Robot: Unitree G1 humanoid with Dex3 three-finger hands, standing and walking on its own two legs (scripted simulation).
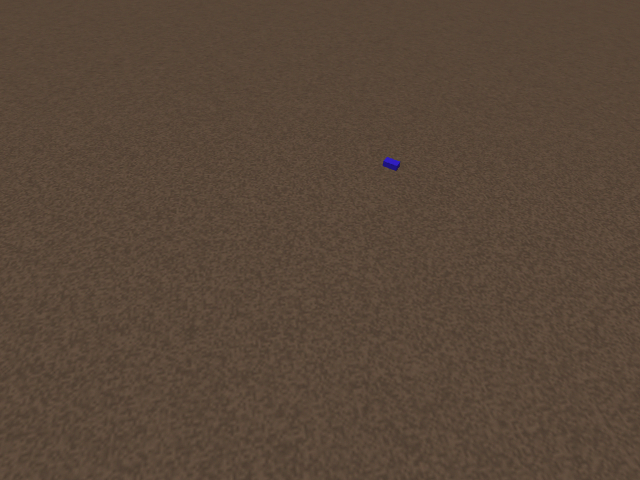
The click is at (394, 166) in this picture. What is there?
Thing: small brick
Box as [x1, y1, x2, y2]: [383, 157, 399, 170]
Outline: 387,157 383,161 383,165 395,170 399,165 399,161
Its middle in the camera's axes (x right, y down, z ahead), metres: +0.37 -0.41 +2.08
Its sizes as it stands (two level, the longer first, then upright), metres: 0.078 0.046 0.032
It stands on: the floor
